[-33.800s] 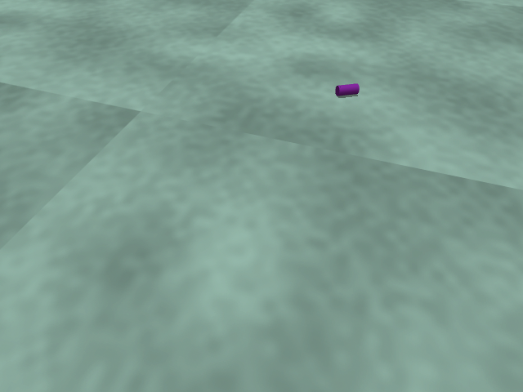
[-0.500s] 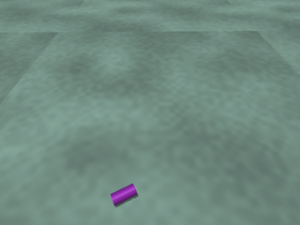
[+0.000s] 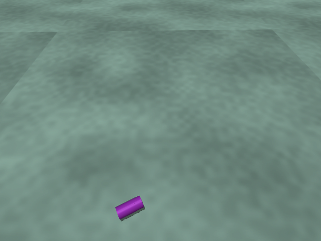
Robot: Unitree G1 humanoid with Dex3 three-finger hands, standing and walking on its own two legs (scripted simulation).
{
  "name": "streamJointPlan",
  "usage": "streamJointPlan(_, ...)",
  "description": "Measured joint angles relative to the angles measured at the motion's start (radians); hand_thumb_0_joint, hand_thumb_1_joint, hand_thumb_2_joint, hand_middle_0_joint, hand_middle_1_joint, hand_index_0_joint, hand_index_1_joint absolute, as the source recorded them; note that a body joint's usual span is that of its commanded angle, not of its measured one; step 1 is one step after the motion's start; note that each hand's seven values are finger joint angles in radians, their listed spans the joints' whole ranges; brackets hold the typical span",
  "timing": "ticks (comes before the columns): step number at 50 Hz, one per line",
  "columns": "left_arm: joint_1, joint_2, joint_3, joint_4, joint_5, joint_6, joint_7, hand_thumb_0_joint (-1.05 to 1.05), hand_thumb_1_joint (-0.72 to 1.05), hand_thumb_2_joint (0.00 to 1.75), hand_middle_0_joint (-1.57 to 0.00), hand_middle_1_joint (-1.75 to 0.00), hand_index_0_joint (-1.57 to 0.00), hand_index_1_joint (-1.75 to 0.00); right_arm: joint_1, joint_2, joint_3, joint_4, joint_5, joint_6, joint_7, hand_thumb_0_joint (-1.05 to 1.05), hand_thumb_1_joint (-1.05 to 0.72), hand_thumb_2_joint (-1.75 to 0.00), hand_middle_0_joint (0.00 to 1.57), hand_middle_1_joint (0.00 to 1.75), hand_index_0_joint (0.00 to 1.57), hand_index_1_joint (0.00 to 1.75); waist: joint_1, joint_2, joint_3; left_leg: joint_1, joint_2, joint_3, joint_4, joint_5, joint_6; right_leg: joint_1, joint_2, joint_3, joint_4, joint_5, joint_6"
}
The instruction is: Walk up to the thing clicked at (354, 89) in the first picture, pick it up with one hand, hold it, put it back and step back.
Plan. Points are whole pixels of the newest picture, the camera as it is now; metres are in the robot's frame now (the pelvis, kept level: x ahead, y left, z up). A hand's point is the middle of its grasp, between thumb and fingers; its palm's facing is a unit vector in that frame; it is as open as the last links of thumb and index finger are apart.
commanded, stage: stand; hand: left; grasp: from above
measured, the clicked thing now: (129, 207) +0.44 +0.20 -0.74
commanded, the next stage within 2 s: step back in 0.84 s
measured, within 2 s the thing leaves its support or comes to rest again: neither
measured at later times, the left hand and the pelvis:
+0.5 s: hand out of the picture +0.08 +0.25 -0.16, palm faces +0.01 -0.94 -0.34, open 7.4 cm; pelvis +0.01 +0.00 +0.00, yaw +0 degrees
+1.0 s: hand out of the picture +0.09 +0.27 -0.16, palm faces +0.01 -0.93 -0.37, open 7.4 cm; pelvis -0.02 +0.01 -0.01, yaw -1 degrees
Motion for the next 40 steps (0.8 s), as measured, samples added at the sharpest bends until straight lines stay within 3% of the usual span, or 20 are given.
streamJointPlan(40, -0.018, 0.013, -0.009, -0.01, -0.007, -0.003, -0.006, 0.0, 0.9, 0.9, -0.21, -0.3, -0.2, -0.3, -0.02, -0.016, 0.01, 0.0, 0.004, -0.005, 0.002, 0.01, -0.9, -0.9, 0.2, 0.3, 0.2, 0.3, -0.002, -0.002, -0.011, 0.021, 0.001, 0.009, -0.029, -0.002, -0.003, 0.007, 0.0, 0.008, -0.006, -0.012, -0.002)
